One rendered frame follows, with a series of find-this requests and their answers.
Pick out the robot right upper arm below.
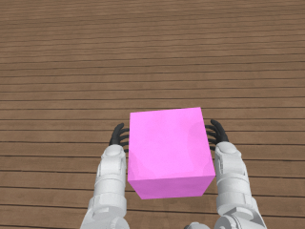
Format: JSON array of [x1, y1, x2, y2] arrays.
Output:
[[213, 214, 266, 229]]

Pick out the right robot forearm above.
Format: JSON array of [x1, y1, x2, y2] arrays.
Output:
[[214, 141, 267, 229]]

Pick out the right robot hand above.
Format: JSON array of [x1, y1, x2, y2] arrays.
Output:
[[204, 119, 230, 151]]

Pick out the left robot hand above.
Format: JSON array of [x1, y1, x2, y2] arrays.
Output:
[[109, 123, 130, 153]]

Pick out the carton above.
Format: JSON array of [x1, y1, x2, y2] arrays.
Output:
[[128, 107, 215, 199]]

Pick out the left robot forearm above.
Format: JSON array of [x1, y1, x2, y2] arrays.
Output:
[[80, 144, 127, 229]]

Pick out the robot left upper arm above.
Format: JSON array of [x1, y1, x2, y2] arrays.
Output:
[[81, 215, 130, 229]]

